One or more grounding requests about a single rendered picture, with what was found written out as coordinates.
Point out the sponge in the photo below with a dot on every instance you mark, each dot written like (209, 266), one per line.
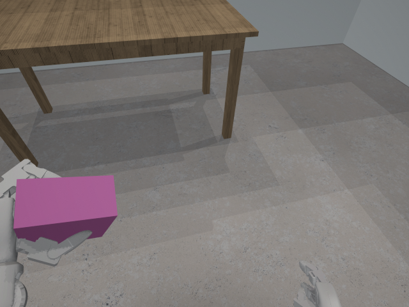
(57, 208)

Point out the left robot hand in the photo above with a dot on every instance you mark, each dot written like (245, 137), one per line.
(44, 251)

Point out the table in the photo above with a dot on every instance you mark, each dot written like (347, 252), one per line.
(53, 32)

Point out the right robot hand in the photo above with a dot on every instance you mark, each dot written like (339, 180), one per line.
(322, 295)

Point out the left robot forearm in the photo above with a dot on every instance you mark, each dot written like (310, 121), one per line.
(13, 293)

